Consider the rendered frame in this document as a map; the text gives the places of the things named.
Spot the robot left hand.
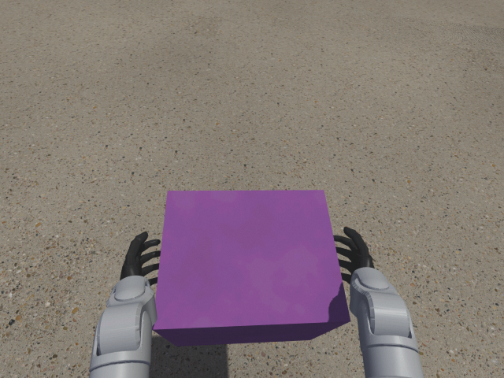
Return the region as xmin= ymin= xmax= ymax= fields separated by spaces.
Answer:
xmin=120 ymin=232 xmax=161 ymax=286

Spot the carton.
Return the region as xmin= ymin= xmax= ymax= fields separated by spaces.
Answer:
xmin=152 ymin=190 xmax=350 ymax=347

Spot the robot right hand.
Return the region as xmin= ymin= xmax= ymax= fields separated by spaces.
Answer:
xmin=333 ymin=227 xmax=374 ymax=285

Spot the left robot forearm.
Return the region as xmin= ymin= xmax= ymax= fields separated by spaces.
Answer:
xmin=89 ymin=276 xmax=158 ymax=378

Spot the right robot forearm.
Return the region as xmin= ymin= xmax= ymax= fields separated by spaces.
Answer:
xmin=350 ymin=267 xmax=424 ymax=378

